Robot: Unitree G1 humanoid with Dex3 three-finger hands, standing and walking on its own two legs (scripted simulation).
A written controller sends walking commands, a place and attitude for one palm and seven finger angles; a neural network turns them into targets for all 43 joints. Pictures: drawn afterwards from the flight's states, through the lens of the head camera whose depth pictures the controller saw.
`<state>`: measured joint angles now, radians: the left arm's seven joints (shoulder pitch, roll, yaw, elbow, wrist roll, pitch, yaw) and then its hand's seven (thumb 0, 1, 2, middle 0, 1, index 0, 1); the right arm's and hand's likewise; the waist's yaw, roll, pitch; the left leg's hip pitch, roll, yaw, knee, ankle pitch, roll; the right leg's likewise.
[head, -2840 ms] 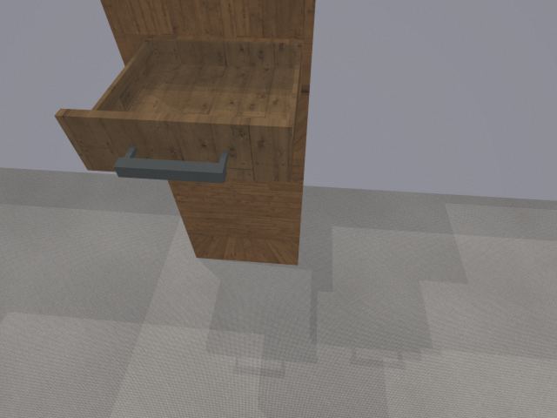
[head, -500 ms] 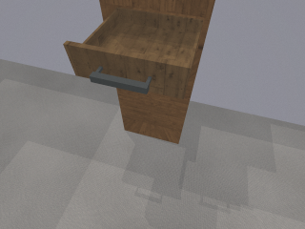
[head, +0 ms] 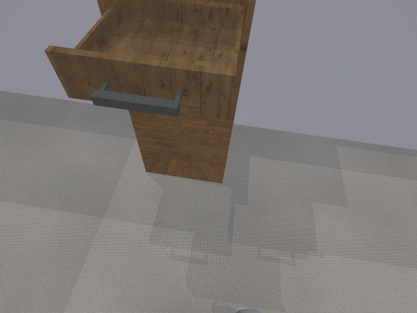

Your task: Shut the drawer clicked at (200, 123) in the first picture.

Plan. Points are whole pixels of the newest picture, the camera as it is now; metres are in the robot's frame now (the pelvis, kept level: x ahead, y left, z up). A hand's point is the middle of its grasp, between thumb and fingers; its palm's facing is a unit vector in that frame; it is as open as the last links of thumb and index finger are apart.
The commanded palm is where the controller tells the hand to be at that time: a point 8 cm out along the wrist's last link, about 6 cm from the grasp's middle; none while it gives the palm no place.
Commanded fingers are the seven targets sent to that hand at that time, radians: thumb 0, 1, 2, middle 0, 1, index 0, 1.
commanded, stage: take the last steps up to it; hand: left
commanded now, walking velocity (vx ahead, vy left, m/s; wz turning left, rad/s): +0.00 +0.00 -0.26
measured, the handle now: (139, 96) +0.50 +0.19 +0.10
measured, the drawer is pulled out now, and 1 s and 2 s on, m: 0.30 0.30 0.30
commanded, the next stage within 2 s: come to a stop and stand still in 0.62 s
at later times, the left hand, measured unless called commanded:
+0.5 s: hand out of the picture +0.05 +0.16 -0.18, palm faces +0.00 -0.99 -0.16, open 7.4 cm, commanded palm none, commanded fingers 0.00 0.90 0.90 -0.20 -0.30 -0.20 -0.30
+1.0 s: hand (154, 274) +0.21 +0.14 -0.17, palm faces +0.02 -0.97 -0.24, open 7.2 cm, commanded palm none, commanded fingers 0.00 0.90 0.90 -0.20 -0.30 -0.20 -0.30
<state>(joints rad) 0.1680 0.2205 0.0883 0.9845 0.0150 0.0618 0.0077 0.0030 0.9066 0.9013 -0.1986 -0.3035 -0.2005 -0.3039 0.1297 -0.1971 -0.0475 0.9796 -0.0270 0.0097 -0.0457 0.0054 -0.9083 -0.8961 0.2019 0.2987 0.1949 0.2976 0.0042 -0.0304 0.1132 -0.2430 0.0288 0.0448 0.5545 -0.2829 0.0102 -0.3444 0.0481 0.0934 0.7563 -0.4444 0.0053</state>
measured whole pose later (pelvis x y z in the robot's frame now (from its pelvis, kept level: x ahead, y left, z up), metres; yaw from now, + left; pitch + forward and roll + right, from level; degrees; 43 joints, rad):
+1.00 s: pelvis +0.16 -0.05 +0.00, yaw -2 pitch -1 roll +1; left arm 0.18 0.15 0.06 1.06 0.01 0.01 0.05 0.00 0.93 0.90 -0.20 -0.30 -0.20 -0.30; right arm 0.22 -0.15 -0.05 1.09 -0.02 0.03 -0.03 0.01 -0.91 -0.90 0.20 0.30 0.19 0.30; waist 0.00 0.00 0.11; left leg -0.22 0.03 0.08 0.53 -0.27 -0.02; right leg -0.21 -0.04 -0.10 0.58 -0.35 -0.01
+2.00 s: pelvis +0.15 -0.01 +0.01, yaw -6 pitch -1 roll +0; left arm 0.29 0.18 -0.02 1.07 0.01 -0.01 0.03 0.00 0.91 0.90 -0.20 -0.30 -0.20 -0.30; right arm 0.31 -0.20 0.01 1.13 -0.01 -0.01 -0.01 0.01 -0.91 -0.90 0.20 0.30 0.19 0.30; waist -0.01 0.00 0.03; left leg -0.20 -0.05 0.07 0.42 -0.20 0.07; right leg -0.18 -0.04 -0.01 0.45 -0.25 0.02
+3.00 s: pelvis +0.13 -0.06 -0.05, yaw -3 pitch +6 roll -1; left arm 0.63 0.23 0.24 -0.07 -0.31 -0.40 -0.29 0.02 0.90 0.90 -0.53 -0.66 -0.53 -0.66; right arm 0.19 -0.26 -0.04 0.48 0.03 -0.22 -0.06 0.01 -0.91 -0.90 0.20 0.30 0.19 0.30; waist 0.04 0.00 -0.13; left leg -0.67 0.02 -0.03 0.99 -0.43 0.00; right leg -0.59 0.02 -0.12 0.96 -0.48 -0.06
